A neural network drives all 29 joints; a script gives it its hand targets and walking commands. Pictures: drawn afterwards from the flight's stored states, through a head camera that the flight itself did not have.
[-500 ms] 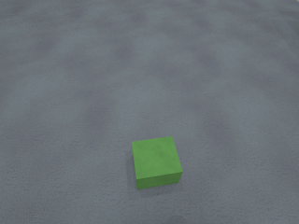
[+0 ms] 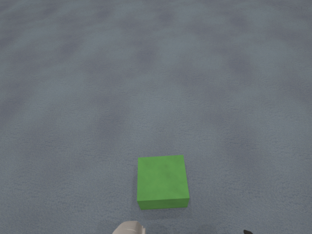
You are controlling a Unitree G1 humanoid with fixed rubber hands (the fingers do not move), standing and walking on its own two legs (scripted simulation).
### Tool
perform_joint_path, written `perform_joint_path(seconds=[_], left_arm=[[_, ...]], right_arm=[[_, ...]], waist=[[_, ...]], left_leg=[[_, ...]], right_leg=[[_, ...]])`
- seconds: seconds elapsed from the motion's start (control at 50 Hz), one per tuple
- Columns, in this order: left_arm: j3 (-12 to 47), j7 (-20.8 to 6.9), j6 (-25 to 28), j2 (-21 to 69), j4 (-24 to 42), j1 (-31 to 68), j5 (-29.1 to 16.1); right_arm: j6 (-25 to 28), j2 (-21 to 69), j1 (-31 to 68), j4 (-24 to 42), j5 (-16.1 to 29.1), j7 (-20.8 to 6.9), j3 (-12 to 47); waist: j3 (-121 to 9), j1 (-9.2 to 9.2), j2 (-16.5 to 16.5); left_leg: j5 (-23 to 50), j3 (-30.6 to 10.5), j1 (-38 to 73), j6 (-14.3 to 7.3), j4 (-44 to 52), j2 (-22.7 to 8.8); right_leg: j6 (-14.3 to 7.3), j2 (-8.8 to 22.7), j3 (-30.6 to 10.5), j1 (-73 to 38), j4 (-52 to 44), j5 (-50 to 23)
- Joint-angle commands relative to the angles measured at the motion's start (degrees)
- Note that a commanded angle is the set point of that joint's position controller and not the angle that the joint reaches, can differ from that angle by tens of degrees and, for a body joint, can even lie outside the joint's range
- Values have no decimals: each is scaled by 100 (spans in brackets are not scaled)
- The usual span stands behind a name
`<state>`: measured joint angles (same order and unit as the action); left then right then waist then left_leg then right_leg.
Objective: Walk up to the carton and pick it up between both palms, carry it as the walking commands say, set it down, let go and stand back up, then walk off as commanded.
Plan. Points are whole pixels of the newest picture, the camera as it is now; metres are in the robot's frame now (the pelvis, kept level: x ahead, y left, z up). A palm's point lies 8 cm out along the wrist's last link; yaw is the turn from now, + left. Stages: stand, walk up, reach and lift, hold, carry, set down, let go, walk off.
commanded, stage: walk up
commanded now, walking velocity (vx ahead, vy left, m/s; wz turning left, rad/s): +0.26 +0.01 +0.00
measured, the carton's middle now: (162, 182) +0.48 +0.05 -0.69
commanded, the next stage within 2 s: stand in 1.00 s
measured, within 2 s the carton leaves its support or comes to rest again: neither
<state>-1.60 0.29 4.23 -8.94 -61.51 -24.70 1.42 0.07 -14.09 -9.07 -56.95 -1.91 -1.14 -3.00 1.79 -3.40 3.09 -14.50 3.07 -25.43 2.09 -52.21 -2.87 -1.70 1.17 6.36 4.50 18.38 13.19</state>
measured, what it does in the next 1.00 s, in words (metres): steps on the spot: left foot, then right foot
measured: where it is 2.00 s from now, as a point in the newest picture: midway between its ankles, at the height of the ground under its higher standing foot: outside the picture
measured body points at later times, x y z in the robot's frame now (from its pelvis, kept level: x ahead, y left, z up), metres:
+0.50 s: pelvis +0.08 +0.02 -0.01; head +0.12 +0.03 +0.44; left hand +0.10 +0.26 -0.17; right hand +0.11 -0.22 -0.17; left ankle +0.12 +0.10 -0.75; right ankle +0.06 -0.12 -0.73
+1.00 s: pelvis +0.05 +0.08 +0.00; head +0.07 +0.10 +0.44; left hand +0.09 +0.33 -0.16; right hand +0.14 -0.16 -0.14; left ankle +0.04 +0.18 -0.75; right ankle +0.06 -0.07 -0.73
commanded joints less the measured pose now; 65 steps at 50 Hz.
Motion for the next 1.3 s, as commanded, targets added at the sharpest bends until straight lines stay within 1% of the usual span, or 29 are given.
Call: perform_joint_path(seconds=[0.0, 0.04, 0.08, 0.14, 0.18, 0.2, 0.22, 0.26, 0.38, 0.42, 0.46, 0.5, 0.52, 0.54, 0.56, 0.6, 0.64, 0.72, 0.76, 0.78, 0.8, 0.82, 0.84, 0.9, 0.98, 1.02, 1.08, 1.12, 1.28], left_arm=[[-143, 70, 54, -858, -87, -636, 15], [-99, 102, 41, -788, -192, -720, 17], [-32, 161, -25, -717, -122, -347, 0], [-95, 238, -151, -793, -144, -277, -51], [-109, 262, -207, -677, -161, -326, -136], [-52, 274, -209, -441, -104, -413, -145], [-9, 303, -276, -112, -155, -827, -179], [-27, 297, -484, -129, -181, -609, -90], [-51, 241, -675, -217, -41, -80, -9], [-176, 310, -667, -534, 230, 225, -33], [-144, 362, -668, -432, 203, 311, -16], [-190, 439, -599, -577, 210, 242, -29], [-273, 481, -563, -899, 216, 86, 0], [-384, 505, -550, -1468, 270, -111, 79], [-467, 494, -595, -1684, 488, 151, 38], [-493, 457, -604, -1314, 594, 809, -6], [-425, 389, -586, -1221, 748, 1343, 35], [-486, 226, -562, -1448, 661, 1100, 64], [-404, 129, -603, -1345, 521, 1202, 2], [-388, 106, -602, -1289, 493, 1006, 3], [-298, 72, -598, -934, 547, 832, 11], [-193, 117, -603, -666, 691, 899, -43], [-247, 123, -697, -853, 669, 1225, -88], [-190, 22, -674, -815, 521, 1167, -108], [-135, 73, -593, -708, 450, 1046, -68], [-57, 136, -489, -575, 445, 898, -8], [-44, 149, -390, -814, 400, 975, 6], [17, 140, -379, -691, 305, 1017, 0], [71, 165, -324, -447, 152, 806, -27]], right_arm=[[36, -120, 372, 331, 40, -14, 26], [56, -4, 708, 422, 55, -4, 80], [-4, 156, 425, 166, 161, 122, 136], [-38, 113, 38, -38, 218, 236, 99], [40, -153, -540, -208, 108, 286, 36], [88, -459, -757, -278, 20, 317, -25], [104, -603, -826, -224, 90, 321, -43], [84, -212, -516, -209, 190, 369, 56], [77, -177, -215, -209, 134, 408, 37], [-89, -674, -170, -160, 141, 344, -204], [-126, -554, -263, -114, 91, 346, -182], [-203, -572, -309, -24, 148, 326, -203], [-222, -565, -307, 116, 144, 287, -195], [-247, -348, -325, 331, 163, 257, -149], [-350, -236, -359, 418, 138, 239, -192], [-457, -260, -228, 533, 15, 201, -197], [-460, -248, -344, 554, 26, 65, -131], [-388, -205, -151, 658, 95, 19, 3], [-186, -96, -521, 447, 179, 124, 65], [-129, -231, -690, 327, 191, 174, -18], [-39, -537, -790, 298, 141, 202, -75], [13, -1102, -584, 457, 95, 204, -155], [33, -1058, -657, 368, 75, 193, -138], [80, -529, -97, 372, 97, 253, 26], [122, -495, -220, 222, 60, 301, 32], [42, -517, -277, 109, 124, 295, 7], [6, -140, -531, 70, 160, 265, 104], [-34, -119, -571, -18, 180, 268, 115], [34, -76, -716, -372, 155, 279, 106]], waist=[[537, -36, -1158], [475, -71, -1168], [241, 154, -1308], [-65, 260, -1371], [-283, 478, -938], [-539, 435, -394], [-717, 316, 568], [-651, 239, 279], [-324, 136, 216], [-182, 150, 825], [-162, 121, 523], [-81, 26, 194], [-208, -14, -33], [-286, -93, -1271], [-417, -243, -2296], [-410, 47, -1315], [-145, 348, -1386], [68, 206, -1691], [-167, 429, -1802], [-217, 449, -1078], [-284, 358, -19], [-80, 339, 1226], [51, 483, 907], [-40, 287, 775], [-234, 312, 605], [-192, 231, 657], [-110, 408, -422], [34, 415, -828], [83, 352, -376]], left_leg=[[11, -11, -753, 30, 605, -138], [66, 107, -584, -17, 1019, -90], [-108, 175, 362, -140, 1438, 338], [374, 427, 977, -254, 2283, 485], [2033, 317, 2143, -358, 3411, 112], [4287, -257, 2929, -509, 3100, -529], [6416, -1103, 3380, -1096, 2825, -1492], [5012, -1260, 2437, -1584, 3190, -1779], [3001, -838, 1615, -1237, 3592, -1243], [2262, -686, 1211, -1172, 3434, -763], [1836, -764, 1108, -1070, 3385, -782], [3018, -671, 981, -792, 2700, -691], [2465, -469, 675, -550, 2201, -428], [781, -74, -88, -185, 1098, 94], [-1851, 102, -227, 84, -775, 462], [-1423, -608, -40, 26, -1617, 135], [-852, -498, 54, -67, -930, 152], [-1239, 152, 493, 41, 1099, 313], [-274, 548, 1409, 125, 2627, 455], [283, 360, 1876, 114, 3294, 351], [516, -644, 2210, 36, 3693, -438], [1549, -2122, 1724, -523, 3979, -1642], [1474, -2144, 1371, -938, 4064, -1737], [1756, -1074, 1578, -852, 3782, -1085], [2379, -918, 1857, -921, 3496, -1106], [2120, -809, 1722, -740, 3320, -799], [759, -682, 1160, -372, 3379, -355], [482, -472, 1509, -267, 3335, -238], [711, -641, 1555, -247, 3584, -412]], right_leg=[[-495, 1539, -1239, -455, -773, -1961], [-553, 1516, -1065, -571, -628, -2858], [-401, 1299, -676, -469, -106, -6006], [-292, 1190, -527, -742, 346, -5982], [-24, 908, -332, -224, 1043, -4274], [161, 632, -264, 469, 1501, -2316], [332, 191, -262, 1200, 2217, 827], [235, 145, -797, 1046, 3052, 2292], [228, 237, -660, 1074, 2562, 1340], [231, 235, -436, 998, 2265, 1155], [235, 248, -311, 889, 1939, 757], [196, 468, -196, 643, 969, -176], [62, 970, -483, 292, 653, -1208], [-427, 2233, -1725, -1, 322, -3070], [-1362, 3222, -2404, 446, 98, -4535], [-1052, 2496, -1699, 866, 81, -2898], [-531, 1849, -1145, 1173, -76, -992], [-491, 1580, -985, 867, -47, -1088], [-260, 1131, -509, 795, 422, -867], [-92, 1130, -437, 980, 796, -791], [183, 810, -189, 1393, 1503, 170], [446, 241, 19, 2038, 1859, 1670], [400, 312, -509, 1913, 2248, 1891], [216, 227, -759, 1600, 2124, 1045], [254, 107, -635, 1148, 1447, 717], [207, 134, -364, 635, 549, -38], [70, 713, -933, 144, 238, -1214], [-4, 776, -1107, 572, -89, -800], [84, 573, -829, 447, -136, -495]])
